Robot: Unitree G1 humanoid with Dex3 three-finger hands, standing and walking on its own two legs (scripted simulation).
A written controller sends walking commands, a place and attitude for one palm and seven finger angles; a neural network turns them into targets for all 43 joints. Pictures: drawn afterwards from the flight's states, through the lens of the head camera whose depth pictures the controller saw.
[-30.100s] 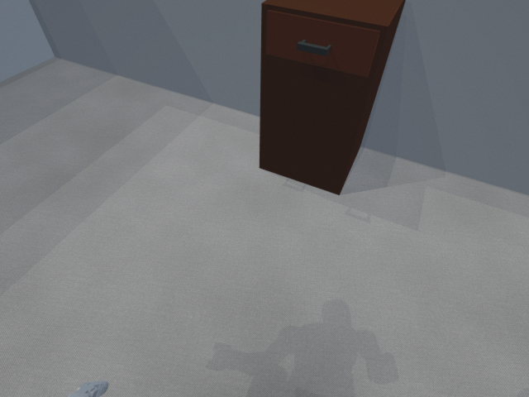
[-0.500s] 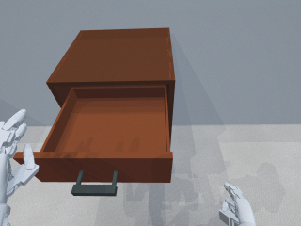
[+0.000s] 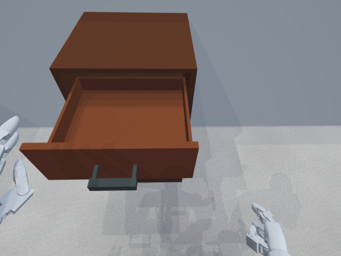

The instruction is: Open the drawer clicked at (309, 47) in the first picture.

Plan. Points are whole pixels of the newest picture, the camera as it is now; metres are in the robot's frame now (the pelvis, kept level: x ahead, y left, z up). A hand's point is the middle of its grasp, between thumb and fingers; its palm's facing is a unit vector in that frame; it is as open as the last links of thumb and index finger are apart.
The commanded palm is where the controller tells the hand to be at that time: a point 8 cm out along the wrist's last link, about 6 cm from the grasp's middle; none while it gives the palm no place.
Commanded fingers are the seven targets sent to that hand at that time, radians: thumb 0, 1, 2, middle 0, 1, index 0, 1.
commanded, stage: step back with the hand held close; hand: left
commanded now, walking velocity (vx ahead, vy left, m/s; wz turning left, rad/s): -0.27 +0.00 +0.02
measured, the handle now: (114, 176) +0.31 +0.17 -0.02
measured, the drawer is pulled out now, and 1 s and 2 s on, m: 0.30 0.30 0.30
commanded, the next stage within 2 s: stop stepping back and stand still in 0.62 s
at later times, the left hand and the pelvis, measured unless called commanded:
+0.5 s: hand (26, 238) +0.12 +0.21 +0.17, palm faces +0.28 -0.85 -0.45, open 7.4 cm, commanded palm +0.05 +0.27 +0.19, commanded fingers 0.00 0.90 0.90 -0.20 -0.30 -0.20 -0.30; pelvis -0.08 -0.01 +0.00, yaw -1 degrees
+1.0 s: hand out of the picture +0.00 +0.19 +0.18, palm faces +0.27 -0.84 -0.47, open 7.4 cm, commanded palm -0.05 +0.24 +0.19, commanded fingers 0.00 0.90 0.90 -0.20 -0.30 -0.20 -0.30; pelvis -0.19 -0.03 +0.01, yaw -3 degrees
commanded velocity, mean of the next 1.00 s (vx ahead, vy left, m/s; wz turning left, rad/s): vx -0.18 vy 0.03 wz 0.02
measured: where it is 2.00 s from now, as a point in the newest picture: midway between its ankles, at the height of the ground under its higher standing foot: outside the picture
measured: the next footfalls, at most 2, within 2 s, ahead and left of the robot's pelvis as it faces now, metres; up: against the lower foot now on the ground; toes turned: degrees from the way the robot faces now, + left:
right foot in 0.34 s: -0.02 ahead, -0.12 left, +0.00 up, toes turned -2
left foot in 0.62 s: -0.03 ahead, +0.11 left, +0.00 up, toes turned +0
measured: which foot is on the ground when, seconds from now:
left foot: down 0.00-0.44, up 0.46-0.60, down 0.62-0.90, up 0.92-1.00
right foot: down 0.00-0.20, up 0.22-0.32, down 0.34-0.62, up 0.64-0.84, down 0.86-1.00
